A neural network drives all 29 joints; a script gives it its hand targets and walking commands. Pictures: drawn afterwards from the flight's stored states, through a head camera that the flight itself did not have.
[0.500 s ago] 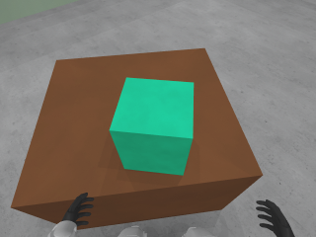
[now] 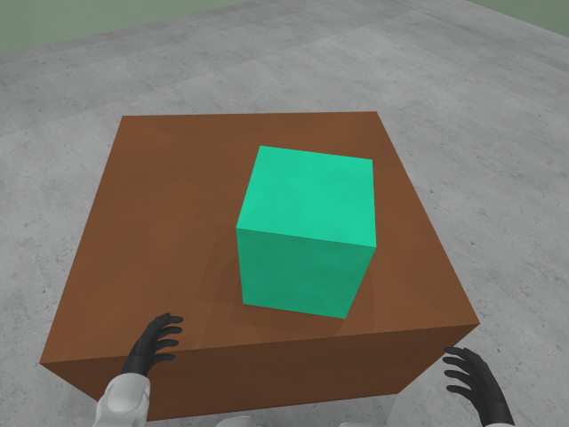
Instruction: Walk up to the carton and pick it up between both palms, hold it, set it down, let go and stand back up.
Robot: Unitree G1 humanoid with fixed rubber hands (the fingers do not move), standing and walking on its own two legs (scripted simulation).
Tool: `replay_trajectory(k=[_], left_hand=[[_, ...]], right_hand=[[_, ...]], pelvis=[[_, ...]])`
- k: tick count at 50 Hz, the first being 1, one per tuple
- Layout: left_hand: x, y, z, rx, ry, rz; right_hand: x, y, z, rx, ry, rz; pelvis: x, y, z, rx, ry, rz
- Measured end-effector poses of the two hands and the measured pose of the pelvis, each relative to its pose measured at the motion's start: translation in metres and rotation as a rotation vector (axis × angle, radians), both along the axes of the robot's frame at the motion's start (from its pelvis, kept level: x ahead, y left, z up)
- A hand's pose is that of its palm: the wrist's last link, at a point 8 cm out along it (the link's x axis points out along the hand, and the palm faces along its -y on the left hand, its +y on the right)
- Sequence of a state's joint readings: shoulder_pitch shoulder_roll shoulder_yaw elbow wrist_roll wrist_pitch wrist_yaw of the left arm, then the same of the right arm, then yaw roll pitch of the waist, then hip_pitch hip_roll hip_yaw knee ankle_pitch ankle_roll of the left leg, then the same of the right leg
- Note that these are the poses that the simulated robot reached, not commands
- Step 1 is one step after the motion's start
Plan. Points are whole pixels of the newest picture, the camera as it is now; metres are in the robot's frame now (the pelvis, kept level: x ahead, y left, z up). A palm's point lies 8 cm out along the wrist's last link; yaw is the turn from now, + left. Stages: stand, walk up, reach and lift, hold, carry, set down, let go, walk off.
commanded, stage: reach and lift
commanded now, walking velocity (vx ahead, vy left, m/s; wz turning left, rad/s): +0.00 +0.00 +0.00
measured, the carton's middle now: (304, 235) +0.46 -0.01 -0.06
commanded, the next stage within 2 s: none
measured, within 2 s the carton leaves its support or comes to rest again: neither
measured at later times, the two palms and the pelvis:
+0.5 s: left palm (168, 345) +0.24 +0.20 -0.03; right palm (467, 366) +0.22 -0.23 -0.03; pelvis +0.04 -0.02 +0.01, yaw +0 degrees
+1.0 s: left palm (168, 303) +0.29 +0.20 -0.01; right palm (444, 328) +0.26 -0.21 -0.02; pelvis +0.07 -0.01 +0.01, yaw +0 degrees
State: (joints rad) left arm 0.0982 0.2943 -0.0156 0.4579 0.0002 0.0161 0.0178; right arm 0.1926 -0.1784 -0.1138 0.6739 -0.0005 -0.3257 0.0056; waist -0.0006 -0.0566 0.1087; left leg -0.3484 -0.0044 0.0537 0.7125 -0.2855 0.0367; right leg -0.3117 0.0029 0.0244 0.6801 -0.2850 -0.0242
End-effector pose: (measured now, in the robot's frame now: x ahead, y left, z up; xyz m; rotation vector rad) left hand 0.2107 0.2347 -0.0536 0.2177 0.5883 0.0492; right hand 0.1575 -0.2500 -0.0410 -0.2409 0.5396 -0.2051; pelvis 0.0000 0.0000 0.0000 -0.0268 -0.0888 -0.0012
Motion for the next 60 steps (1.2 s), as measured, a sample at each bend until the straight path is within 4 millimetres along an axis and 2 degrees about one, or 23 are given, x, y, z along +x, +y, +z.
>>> replay_trajectory(k=[8,16,21,31,38,46,54,60], left_hand=[[0.000,-0.020,0.003,-0.023,-0.070,-0.031],[0.008,-0.034,0.012,-0.061,-0.159,-0.013],[0.017,-0.038,0.017,-0.086,-0.194,-0.002],[0.043,-0.037,0.026,-0.087,-0.250,-0.065],[0.058,-0.033,0.027,-0.090,-0.253,-0.084],[0.075,-0.033,0.041,-0.105,-0.313,-0.102],[0.087,-0.032,0.045,-0.111,-0.303,-0.101],[0.107,-0.032,0.060,-0.111,-0.339,-0.096]], right_hand=[[0.021,0.011,0.008,0.027,-0.070,0.049],[0.037,0.002,0.012,0.035,-0.126,0.033],[0.048,0.005,0.009,0.066,-0.145,0.006],[0.072,0.030,0.008,0.123,-0.195,0.033],[0.084,0.033,0.011,0.124,-0.221,0.014],[0.097,0.038,0.016,0.128,-0.243,0.011],[0.117,0.044,0.027,0.130,-0.274,0.029],[0.135,0.049,0.036,0.135,-0.279,0.041]], pelvis=[[0.006,0.004,0.003,-0.007,-0.006,0.000],[0.017,-0.008,0.007,0.008,-0.008,0.000],[0.027,-0.016,0.008,0.019,0.007,-0.001],[0.047,-0.021,0.010,0.025,0.040,-0.002],[0.058,-0.018,0.011,0.020,0.055,-0.002],[0.065,-0.012,0.011,0.013,0.065,-0.003],[0.068,-0.009,0.012,0.009,0.071,-0.003],[0.069,-0.007,0.013,0.007,0.075,-0.004]])
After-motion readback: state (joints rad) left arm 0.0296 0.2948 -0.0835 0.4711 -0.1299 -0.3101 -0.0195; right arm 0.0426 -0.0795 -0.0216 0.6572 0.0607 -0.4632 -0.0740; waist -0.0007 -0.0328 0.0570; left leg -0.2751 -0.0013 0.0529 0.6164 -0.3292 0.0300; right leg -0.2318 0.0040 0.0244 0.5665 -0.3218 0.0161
